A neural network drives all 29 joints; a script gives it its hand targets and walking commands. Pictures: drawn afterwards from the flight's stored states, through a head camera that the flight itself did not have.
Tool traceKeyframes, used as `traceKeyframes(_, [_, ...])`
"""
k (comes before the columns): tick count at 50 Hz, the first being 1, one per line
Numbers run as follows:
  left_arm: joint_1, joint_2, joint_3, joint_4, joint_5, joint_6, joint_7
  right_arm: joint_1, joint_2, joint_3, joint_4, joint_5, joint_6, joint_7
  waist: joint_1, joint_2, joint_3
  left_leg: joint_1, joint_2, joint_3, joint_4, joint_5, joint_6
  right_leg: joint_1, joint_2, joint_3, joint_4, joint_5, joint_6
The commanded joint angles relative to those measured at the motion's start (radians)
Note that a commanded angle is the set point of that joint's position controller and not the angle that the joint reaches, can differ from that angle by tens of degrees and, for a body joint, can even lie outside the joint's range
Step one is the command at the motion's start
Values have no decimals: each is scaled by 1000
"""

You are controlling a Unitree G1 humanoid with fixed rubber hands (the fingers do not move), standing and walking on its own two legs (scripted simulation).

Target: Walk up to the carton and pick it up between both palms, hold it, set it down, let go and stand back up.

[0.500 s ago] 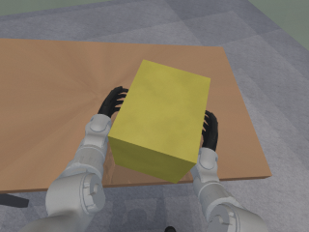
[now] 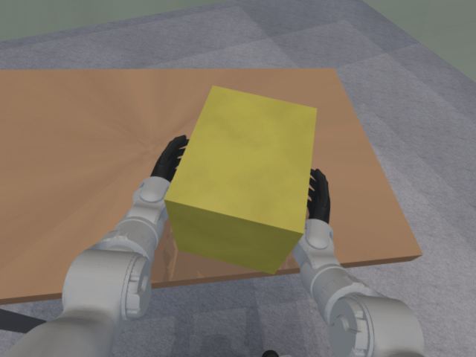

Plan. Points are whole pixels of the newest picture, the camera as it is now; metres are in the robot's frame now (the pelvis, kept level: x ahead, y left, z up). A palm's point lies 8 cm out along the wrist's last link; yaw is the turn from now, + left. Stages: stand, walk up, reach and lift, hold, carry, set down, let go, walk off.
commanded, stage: set down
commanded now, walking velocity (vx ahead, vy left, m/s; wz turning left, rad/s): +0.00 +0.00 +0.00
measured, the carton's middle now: (244, 182) +0.42 -0.03 +0.01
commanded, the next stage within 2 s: none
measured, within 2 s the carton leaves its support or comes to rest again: neither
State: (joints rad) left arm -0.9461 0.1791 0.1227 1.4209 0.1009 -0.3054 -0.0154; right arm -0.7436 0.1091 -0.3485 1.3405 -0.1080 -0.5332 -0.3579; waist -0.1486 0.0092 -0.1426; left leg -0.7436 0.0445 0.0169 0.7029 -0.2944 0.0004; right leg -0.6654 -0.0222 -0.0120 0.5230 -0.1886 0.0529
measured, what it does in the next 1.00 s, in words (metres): stands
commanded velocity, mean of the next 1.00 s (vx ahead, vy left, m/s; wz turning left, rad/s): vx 0.00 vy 0.00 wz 0.00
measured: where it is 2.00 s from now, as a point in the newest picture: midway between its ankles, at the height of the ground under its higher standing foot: outside the picture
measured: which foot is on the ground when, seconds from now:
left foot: down 0.00-1.00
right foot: down 0.00-1.00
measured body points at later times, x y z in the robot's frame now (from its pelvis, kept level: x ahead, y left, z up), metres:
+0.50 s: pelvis -0.02 +0.01 -0.01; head +0.06 +0.05 +0.43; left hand +0.44 +0.13 +0.01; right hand +0.35 -0.15 +0.00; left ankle +0.01 +0.09 -0.72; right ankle +0.02 -0.17 -0.72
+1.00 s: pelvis -0.03 +0.00 +0.00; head +0.00 +0.03 +0.45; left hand +0.37 +0.18 +0.02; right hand +0.30 -0.15 +0.02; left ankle +0.01 +0.09 -0.72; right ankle +0.02 -0.17 -0.72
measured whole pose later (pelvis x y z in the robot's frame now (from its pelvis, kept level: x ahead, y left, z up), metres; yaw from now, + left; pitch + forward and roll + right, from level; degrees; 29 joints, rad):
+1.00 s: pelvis -0.03 +0.00 +0.00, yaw +0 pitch +9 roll -4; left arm -0.63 0.27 0.01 1.09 -0.07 -0.07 -0.11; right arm -0.42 0.10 -0.07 0.95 0.02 -0.34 -0.42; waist -0.09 0.02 -0.11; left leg -0.58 0.04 0.02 0.70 -0.28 0.01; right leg -0.49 -0.02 -0.01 0.51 -0.17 0.06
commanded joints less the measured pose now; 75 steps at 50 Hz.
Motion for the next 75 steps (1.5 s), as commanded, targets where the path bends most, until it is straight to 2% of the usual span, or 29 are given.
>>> traceKeyframes(1, [-469, 116, -58, -33, -115, -75, 15, -320, -67, 125, -83, 129, -11, 29, 7, 129, -693, 295, -42, 28, 41, 366, -80, 147, 87, -72, 57, 359, -52])
traceKeyframes(7, [-488, 148, -107, -55, -180, -72, 10, -381, -111, 117, -126, 144, 16, 38, 6, 133, -661, 233, -45, 34, 31, 215, -74, 132, 88, -81, 69, 223, -48])
traceKeyframes(11, [-515, 152, -150, -14, -203, -55, 12, -405, -124, 96, -98, 141, 40, 24, -41, 144, -655, 193, -40, 17, 32, 146, -62, 117, 79, -77, 83, 191, -57])
traceKeyframes(12, [-550, 164, -157, -12, -240, -61, 11, -450, -108, 135, -123, 160, 58, 38, 16, 140, -656, 189, -34, 20, 31, 134, -57, 97, 74, -74, 87, 118, -56])
traceKeyframes(16, [-484, 148, -181, -68, -231, -54, 10, -375, -109, 122, -137, 165, 51, 30, -28, 174, -684, 239, -28, -6, 37, 188, -76, 98, 78, -83, 77, 169, -55])
traceKeyframes(25, [-311, 156, -92, -190, -169, -26, -12, -196, -108, 214, -162, 220, -8, 15, 20, 181, -642, 418, -33, -14, 46, 411, -100, 177, 92, -90, 50, 341, -49])
traceKeyframes(29, [-388, 173, -133, -242, -226, -18, -27, -277, -101, 191, -274, 212, 9, 1, -5, 189, -657, 329, -36, -21, 11, 243, -75, 160, 94, -93, 45, 224, -58])
traceKeyframes(31, [-177, 171, -94, -380, -188, -1, -38, -73, -81, 267, -340, 234, -13, -10, 14, 176, -697, 451, -49, -16, 33, 415, -93, 248, 98, -89, 30, 381, -42])
traceKeyframes(32, [-377, 190, -133, -318, -198, 9, -27, -248, -109, 220, -308, 209, 10, -10, -26, 187, -684, 381, -40, -16, 43, 320, -90, 176, 96, -111, 58, 289, -38])
traceKeyframes(34, [-281, 188, -96, -235, -198, 37, -49, -161, -67, 269, -305, 229, 34, -20, 11, 137, -563, 343, -44, -18, 2, 212, -63, 193, 80, -79, 24, 204, -44])
traceKeyframes(38, [-78, 193, -36, -497, -158, 94, -68, 36, -35, 358, -440, 258, 25, -41, 50, 158, -575, 513, -41, -7, -20, 384, -78, 283, 88, -75, -12, 343, -40])
traceKeyframes(40, [-307, 243, -84, -489, -197, 124, -69, -188, -84, 285, -479, 242, 84, -48, 22, 157, -455, 411, -38, -17, -66, 167, -57, 191, 83, -80, -32, 126, -41])
traceKeyframes(42, [-256, 230, -106, -543, -241, 126, -61, -150, -41, 302, -572, 249, 110, -46, 33, 110, -435, 401, -31, -27, -110, 70, -43, 250, 78, -69, -43, 57, -55])
traceKeyframes(44, [23, 215, -77, -595, -230, 141, -73, 104, 5, 336, -647, 246, 102, -61, 55, 79, -440, 515, -21, -28, -118, 149, -38, 307, 74, -54, -65, 133, -74])
traceKeyframes(47, [50, 197, -95, -555, -211, 199, -107, 145, 40, 391, -530, 249, 160, -79, 70, 86, -191, 498, -16, -22, -152, 58, -31, 289, 55, -44, -97, 52, -59])
traceKeyframes(50, [-115, 231, -140, -615, -252, 206, -93, 9, 30, 343, -611, 237, 194, -75, 51, 124, -237, 458, 0, -31, -184, -17, -29, 314, 58, -47, -88, -3, -71])
traceKeyframes(51, [116, 224, -122, -678, -235, 210, -107, 234, 67, 363, -641, 243, 176, -90, 63, 114, -182, 505, 0, -39, -206, 18, -31, 392, 58, -41, -101, 62, -64])
traceKeyframes(52, [-124, 266, -147, -667, -280, 205, -100, -2, 3, 295, -657, 214, 205, -86, 25, 104, -233, 448, 6, -41, -188, -17, -23, 346, 62, -49, -93, -10, -63])
traceKeyframes(55, [149, 270, -89, -786, -253, 205, -126, 281, 63, 399, -714, 238, 194, -104, 69, 75, -229, 555, 4, -38, -188, 113, -20, 429, 50, -37, -115, 80, -52])
traceKeyframes(58, [55, 287, -115, -721, -278, 242, -146, 175, 63, 428, -766, 244, 231, -100, 63, 78, -156, 500, -5, -24, -174, 59, -9, 388, 35, -19, -125, 2, -54])
traceKeyframes(60, [253, 285, -57, -834, -248, 237, -150, 359, 64, 449, -852, 235, 209, -109, 110, 75, -224, 590, -1, -19, -186, 165, -19, 466, 40, -18, -129, 90, -52])
traceKeyframes(64, [421, 309, -23, -1068, -225, 289, -166, 513, 31, 468, -983, 259, 174, -117, 116, 105, -168, 732, 5, -35, -147, 384, -46, 437, 57, -29, -149, 168, -43])
traceKeyframes(65, [562, 287, -15, -1072, -218, 307, -182, 660, 61, 508, -1006, 269, 169, -119, 126, 99, -95, 775, 2, -28, -164, 380, -45, 451, 41, -10, -187, 166, -50])
traceKeyframes(67, [314, 341, -57, -1077, -266, 314, -175, 439, 15, 465, -1048, 227, 221, -104, 87, 82, -50, 649, 14, -29, -192, 188, -28, 424, 48, -22, -160, 6, -47])
traceKeyframes(69, [383, 366, -62, -1122, -308, 304, -163, 498, -15, 411, -1148, 209, 220, -104, 81, 64, -57, 609, 20, -39, -205, 119, -26, 472, 44, -29, -139, -3, -50])
traceKeyframes(70, [666, 337, -5, -1161, -259, 310, -183, 794, 68, 496, -1179, 212, 200, -117, 127, 23, -31, 715, 11, -21, -219, 194, -16, 541, 30, -10, -176, 74, -44])
traceKeyframes(71, [342, 385, -76, -1073, -318, 291, -183, 533, 16, 443, -1094, 200, 246, -112, 80, 69, 4, 587, 19, -36, -212, 32, -13, 449, 31, -22, -143, -67, -47])
traceKeyframes(72, [611, 379, -36, -1272, -307, 307, -184, 786, 44, 496, -1213, 230, 230, -116, 125, 77, -49, 698, 17, -24, -216, 181, -21, 529, 28, -14, -158, 40, -53])
traceKeyframes(75, [548, 433, -32, -1254, -327, 289, -187, 739, 19, 516, -1262, 218, 246, -104, 125, 98, -39, 680, 11, -36, -190, 185, -18, 473, 21, -1, -143, 13, -46])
